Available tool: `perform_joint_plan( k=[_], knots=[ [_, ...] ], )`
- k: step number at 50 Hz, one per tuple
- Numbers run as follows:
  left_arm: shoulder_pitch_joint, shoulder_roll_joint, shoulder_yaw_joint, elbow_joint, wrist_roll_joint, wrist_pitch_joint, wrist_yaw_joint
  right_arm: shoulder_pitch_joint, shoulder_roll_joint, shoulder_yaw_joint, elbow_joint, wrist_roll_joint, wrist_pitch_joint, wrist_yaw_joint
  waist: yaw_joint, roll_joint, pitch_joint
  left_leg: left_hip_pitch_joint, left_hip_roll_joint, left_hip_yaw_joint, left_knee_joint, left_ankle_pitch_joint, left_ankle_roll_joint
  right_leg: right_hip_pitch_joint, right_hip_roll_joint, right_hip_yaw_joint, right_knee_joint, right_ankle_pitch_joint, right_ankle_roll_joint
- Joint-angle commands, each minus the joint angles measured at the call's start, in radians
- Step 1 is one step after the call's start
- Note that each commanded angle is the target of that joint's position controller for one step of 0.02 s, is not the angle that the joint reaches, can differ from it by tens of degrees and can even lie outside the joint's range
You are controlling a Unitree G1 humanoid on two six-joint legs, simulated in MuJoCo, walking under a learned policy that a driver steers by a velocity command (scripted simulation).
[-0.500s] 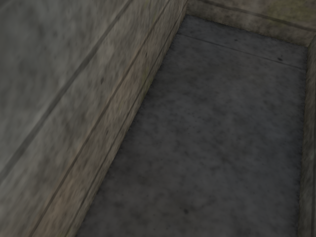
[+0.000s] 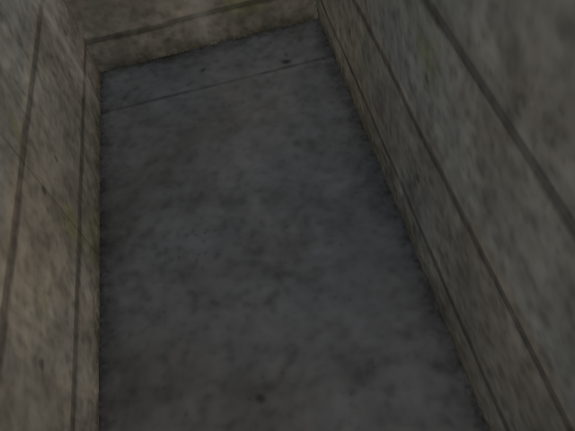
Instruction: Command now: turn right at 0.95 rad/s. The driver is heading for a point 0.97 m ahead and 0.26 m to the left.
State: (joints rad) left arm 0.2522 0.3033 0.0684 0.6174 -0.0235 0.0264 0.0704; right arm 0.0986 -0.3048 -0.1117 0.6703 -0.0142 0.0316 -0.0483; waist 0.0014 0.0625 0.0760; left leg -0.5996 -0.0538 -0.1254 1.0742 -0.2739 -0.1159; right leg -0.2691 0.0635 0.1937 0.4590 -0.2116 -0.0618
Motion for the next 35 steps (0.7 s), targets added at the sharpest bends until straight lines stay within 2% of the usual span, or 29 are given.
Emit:
perform_joint_plan(
  k=[1, 3, 4, 7, 9, 10, 12, 13, 14, 16, 17, 18, 19, 20, 21, 22, 23, 24, 25, 26, 27, 28, 29, 30, 31, 32, 33, 34, 35],
  knots=[
    [0.046, 0.213, 0.062, -0.057, -0.004, -0.013, 0.018, -0.036, -0.046, -0.013, -0.062, 0.000, -0.009, 0.007, -0.003, -0.225, -0.107, -0.114, -0.018, -0.041, -0.066, 0.037, -0.011, 0.204, -0.228, 0.273, -0.064, 0.395, -0.148],
    [0.032, 0.226, 0.072, -0.070, -0.011, -0.008, 0.012, -0.038, -0.053, -0.019, -0.058, 0.001, -0.015, 0.016, -0.007, -0.207, -0.095, -0.076, -0.028, -0.038, -0.095, 0.036, -0.014, 0.151, -0.211, 0.302, -0.076, 0.322, -0.144],
    [0.045, 0.221, 0.059, -0.062, -0.010, -0.014, 0.014, -0.043, -0.036, -0.008, -0.055, -0.021, -0.017, 0.021, -0.007, -0.215, -0.111, -0.112, -0.016, -0.043, -0.060, 0.009, -0.005, 0.178, -0.252, 0.331, -0.060, 0.378, -0.147],
    [0.041, 0.207, 0.050, -0.050, -0.012, -0.016, 0.015, -0.046, -0.033, -0.005, -0.046, -0.021, -0.024, 0.031, -0.003, -0.179, -0.149, -0.065, 0.002, -0.036, -0.106, -0.001, 0.009, 0.186, -0.234, 0.314, -0.013, 0.451, -0.141],
    [0.023, 0.179, 0.033, -0.036, -0.003, -0.022, 0.023, -0.030, -0.022, 0.003, -0.043, -0.010, -0.030, 0.034, -0.007, -0.188, -0.181, 0.005, 0.034, -0.021, -0.165, 0.045, 0.000, 0.196, -0.240, 0.276, 0.003, 0.511, -0.121],
    [-0.006, 0.167, 0.023, -0.032, 0.007, -0.029, 0.018, -0.009, -0.011, 0.007, -0.034, -0.006, -0.028, 0.037, -0.022, -0.192, -0.184, 0.077, 0.054, -0.009, -0.214, 0.065, 0.007, 0.151, -0.238, 0.249, 0.003, 0.504, -0.110],
    [-0.038, 0.095, -0.006, -0.023, 0.026, -0.056, 0.005, 0.001, 0.020, 0.022, -0.015, -0.009, -0.031, 0.047, -0.026, -0.185, -0.162, 0.280, 0.073, 0.018, -0.369, 0.103, 0.013, 0.027, -0.230, 0.202, -0.044, 0.487, -0.086],
    [-0.058, 0.082, -0.020, -0.028, 0.036, -0.064, -0.006, 0.024, 0.006, 0.016, -0.009, -0.004, -0.034, 0.045, -0.031, -0.225, -0.143, 0.357, 0.072, 0.018, -0.448, 0.094, 0.018, 0.009, -0.219, 0.202, -0.071, 0.445, -0.079],
    [-0.079, 0.112, -0.008, -0.021, 0.032, -0.060, -0.016, 0.029, 0.002, 0.009, 0.002, 0.005, -0.048, 0.054, -0.045, -0.239, -0.141, 0.441, 0.035, 0.064, -0.552, 0.150, 0.026, -0.001, -0.187, 0.163, -0.090, 0.349, -0.074],
    [-0.027, 0.136, -0.002, 0.001, 0.029, -0.063, -0.019, -0.017, -0.042, 0.000, -0.014, 0.008, -0.059, 0.058, -0.021, -0.208, -0.073, 0.444, 0.024, 0.041, -0.733, 0.240, 0.055, 0.039, -0.153, 0.142, -0.076, 0.290, -0.033],
    [0.012, 0.160, 0.007, 0.006, 0.034, -0.070, -0.018, -0.010, -0.101, -0.012, -0.027, 0.011, -0.063, 0.054, 0.001, -0.158, -0.089, 0.469, 0.079, -0.023, -0.710, 0.463, 0.078, 0.057, -0.123, 0.109, -0.022, 0.286, -0.003],
    [0.076, 0.166, 0.009, 0.006, 0.054, -0.068, -0.021, 0.012, -0.175, -0.031, -0.025, 0.027, -0.058, 0.053, 0.039, -0.058, -0.159, 0.548, 0.151, -0.093, -0.640, 0.733, 0.145, 0.043, -0.058, 0.057, 0.035, 0.151, 0.052],
    [0.043, 0.133, 0.004, -0.012, 0.053, -0.055, -0.006, 0.046, -0.195, -0.047, 0.014, 0.052, -0.053, 0.060, 0.033, 0.003, -0.181, 0.519, 0.161, -0.121, -0.637, 0.712, 0.200, 0.063, -0.007, -0.023, 0.075, 0.035, 0.096],
    [0.006, 0.114, -0.002, -0.017, 0.044, -0.044, 0.004, 0.062, -0.189, -0.052, 0.027, 0.058, -0.047, 0.057, 0.020, 0.059, -0.168, 0.480, 0.161, -0.175, -0.670, 0.623, 0.236, 0.043, 0.007, -0.065, 0.127, -0.056, 0.113],
    [0.009, 0.090, -0.006, -0.012, 0.034, -0.030, 0.010, 0.078, -0.143, -0.041, 0.032, 0.054, -0.043, 0.048, 0.018, 0.103, -0.180, 0.464, 0.158, -0.225, -0.724, 0.337, 0.263, 0.028, 0.026, -0.105, 0.149, -0.201, 0.119],
    [-0.006, 0.064, -0.012, -0.018, 0.024, -0.018, 0.012, 0.102, -0.120, -0.036, 0.040, 0.059, -0.041, 0.042, 0.014, 0.137, -0.159, 0.421, 0.146, -0.270, -0.770, -0.059, 0.287, 0.022, 0.030, -0.130, 0.164, -0.316, 0.113],
    [0.012, 0.063, -0.010, -0.015, 0.013, -0.015, 0.008, 0.117, -0.130, -0.040, 0.045, 0.055, -0.047, 0.039, 0.028, 0.157, -0.133, 0.371, 0.163, -0.326, -0.830, -0.446, 0.300, 0.007, 0.009, -0.140, 0.205, -0.367, 0.095],
    [0.003, 0.053, -0.010, -0.016, 0.002, -0.028, 0.009, 0.109, -0.153, -0.048, 0.040, 0.049, -0.052, 0.039, 0.044, 0.178, -0.069, 0.247, 0.177, -0.382, -0.874, -0.554, 0.307, 0.052, -0.003, -0.149, 0.172, -0.352, 0.071],
    [0.040, 0.063, -0.003, -0.004, -0.008, -0.047, 0.010, 0.052, -0.171, -0.050, 0.026, 0.053, -0.051, 0.040, 0.085, 0.202, -0.026, 0.101, 0.152, -0.373, -0.872, -0.545, 0.289, 0.181, -0.029, -0.138, 0.066, -0.313, 0.049],
    [0.124, 0.103, 0.018, 0.031, -0.004, -0.065, 0.007, -0.024, -0.139, -0.042, -0.007, 0.063, -0.056, 0.037, 0.145, 0.134, 0.002, -0.056, 0.090, -0.287, -0.792, -0.464, 0.217, 0.325, -0.073, -0.095, -0.066, -0.329, 0.019],
    [0.264, 0.184, 0.046, 0.084, 0.026, -0.077, -0.001, -0.095, -0.061, -0.025, -0.070, 0.071, -0.083, 0.043, 0.180, -0.099, -0.027, -0.219, -0.021, -0.091, -0.522, -0.299, 0.116, 0.481, -0.221, 0.139, -0.199, -0.492, -0.043],
    [0.225, 0.225, 0.068, 0.088, 0.033, -0.089, -0.012, -0.066, -0.044, -0.008, -0.077, 0.064, -0.109, 0.061, 0.128, -0.324, -0.049, -0.296, 0.024, -0.077, -0.189, -0.244, 0.142, 0.461, -0.457, 0.479, -0.268, -0.523, -0.123],
    [0.132, 0.163, 0.048, 0.049, 0.035, -0.098, -0.013, 0.001, -0.113, -0.028, -0.061, 0.054, -0.112, 0.059, 0.061, -0.230, -0.054, -0.327, 0.096, -0.083, -0.009, -0.189, 0.150, 0.447, -0.459, 0.424, -0.262, -0.495, -0.118],
    [0.099, 0.113, 0.035, 0.038, 0.028, -0.105, -0.009, 0.026, -0.108, -0.026, -0.045, 0.048, -0.100, 0.061, 0.046, -0.190, -0.049, -0.372, 0.098, -0.054, 0.090, -0.144, 0.149, 0.454, -0.437, 0.352, -0.255, -0.471, -0.095],
    [0.109, 0.115, 0.034, 0.048, 0.009, -0.113, -0.009, 0.034, -0.086, -0.017, -0.054, 0.051, -0.095, 0.055, 0.050, -0.200, -0.012, -0.431, 0.131, -0.033, 0.141, -0.103, 0.137, 0.454, -0.427, 0.284, -0.263, -0.418, -0.079],
    [0.110, 0.120, 0.028, 0.058, 0.014, -0.122, -0.007, 0.021, -0.079, -0.016, -0.059, 0.050, -0.088, 0.053, 0.058, -0.180, 0.037, -0.456, 0.142, -0.012, 0.182, -0.052, 0.118, 0.431, -0.394, 0.198, -0.270, -0.319, -0.046],
    [0.134, 0.139, 0.031, 0.066, 0.029, -0.129, -0.011, 0.000, -0.078, -0.011, -0.077, 0.045, -0.087, 0.062, 0.077, -0.170, 0.048, -0.434, 0.150, 0.019, 0.194, -0.006, 0.101, 0.392, -0.353, 0.107, -0.272, -0.230, -0.029],
    [0.153, 0.145, 0.040, 0.087, 0.044, -0.132, -0.020, -0.044, -0.069, 0.000, -0.100, 0.048, -0.096, 0.070, 0.099, -0.172, 0.053, -0.451, 0.156, 0.061, 0.155, 0.014, 0.090, 0.398, -0.335, 0.029, -0.277, -0.183, -0.027],
    [0.181, 0.149, 0.038, 0.106, 0.052, -0.135, -0.024, -0.070, -0.056, 0.013, -0.126, 0.039, -0.097, 0.080, 0.123, -0.183, 0.077, -0.432, 0.170, 0.079, 0.092, 0.045, 0.085, 0.364, -0.318, -0.036, -0.293, -0.137, -0.037]
  ],
)
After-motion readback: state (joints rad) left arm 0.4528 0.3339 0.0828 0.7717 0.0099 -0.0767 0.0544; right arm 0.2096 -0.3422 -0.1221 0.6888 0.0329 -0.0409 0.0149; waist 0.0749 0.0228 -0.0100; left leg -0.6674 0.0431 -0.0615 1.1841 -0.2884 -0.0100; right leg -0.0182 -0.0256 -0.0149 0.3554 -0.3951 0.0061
